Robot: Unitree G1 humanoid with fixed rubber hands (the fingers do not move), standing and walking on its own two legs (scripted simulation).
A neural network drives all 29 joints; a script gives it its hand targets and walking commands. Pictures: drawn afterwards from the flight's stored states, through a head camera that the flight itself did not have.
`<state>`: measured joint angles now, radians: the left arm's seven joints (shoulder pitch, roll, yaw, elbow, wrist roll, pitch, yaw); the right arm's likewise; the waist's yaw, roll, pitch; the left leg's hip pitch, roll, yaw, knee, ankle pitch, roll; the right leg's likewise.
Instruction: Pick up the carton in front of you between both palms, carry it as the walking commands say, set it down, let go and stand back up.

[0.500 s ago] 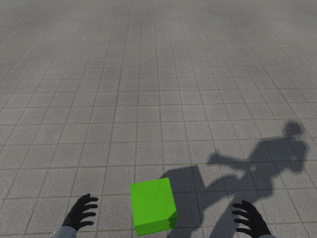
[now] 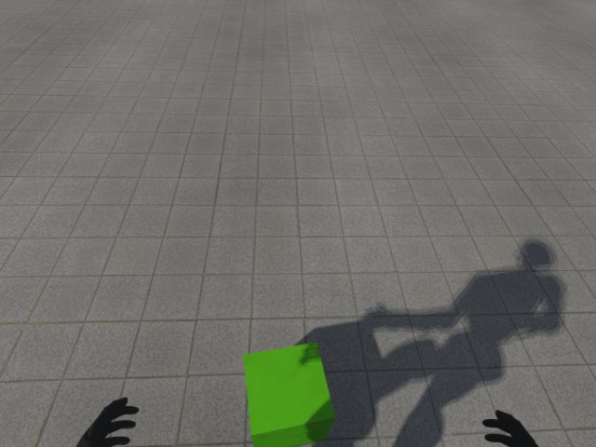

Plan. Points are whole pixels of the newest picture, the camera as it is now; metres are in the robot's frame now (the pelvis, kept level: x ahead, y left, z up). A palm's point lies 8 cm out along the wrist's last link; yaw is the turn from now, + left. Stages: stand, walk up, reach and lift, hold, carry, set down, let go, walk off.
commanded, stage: stand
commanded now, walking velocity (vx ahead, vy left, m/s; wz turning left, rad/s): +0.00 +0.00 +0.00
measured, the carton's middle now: (285, 399) +0.38 +0.03 -0.65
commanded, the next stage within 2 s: none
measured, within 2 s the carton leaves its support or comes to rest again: neither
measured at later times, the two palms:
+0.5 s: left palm out of the picture +0.12 +0.30 -0.10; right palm out of the picture +0.11 -0.29 -0.08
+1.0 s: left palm out of the picture +0.08 +0.30 -0.10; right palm out of the picture +0.08 -0.30 -0.09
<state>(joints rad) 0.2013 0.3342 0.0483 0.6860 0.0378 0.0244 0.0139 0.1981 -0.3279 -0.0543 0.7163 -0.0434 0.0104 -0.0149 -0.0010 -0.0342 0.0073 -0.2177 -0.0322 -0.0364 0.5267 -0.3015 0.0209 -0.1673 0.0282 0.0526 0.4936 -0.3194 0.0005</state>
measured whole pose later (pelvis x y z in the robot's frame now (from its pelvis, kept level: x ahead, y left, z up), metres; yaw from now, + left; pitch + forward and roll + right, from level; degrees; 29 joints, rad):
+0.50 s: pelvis +0.00 +0.01 +0.01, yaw +0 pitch -2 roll +0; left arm 0.16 0.36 0.01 0.86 0.03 0.00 0.03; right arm 0.16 -0.34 -0.03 0.87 -0.03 0.00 -0.02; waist 0.00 -0.02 0.01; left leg -0.15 -0.04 -0.02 0.44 -0.26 0.03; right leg -0.10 0.01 0.06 0.42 -0.29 0.01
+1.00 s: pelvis -0.01 +0.00 +0.01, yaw +0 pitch -3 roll +0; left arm 0.16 0.38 0.00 0.97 0.03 -0.01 0.02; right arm 0.14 -0.37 -0.01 0.99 -0.02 -0.01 -0.01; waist 0.00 -0.02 0.02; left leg -0.13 -0.03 -0.03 0.37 -0.20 0.02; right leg -0.08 0.01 0.06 0.35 -0.23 0.01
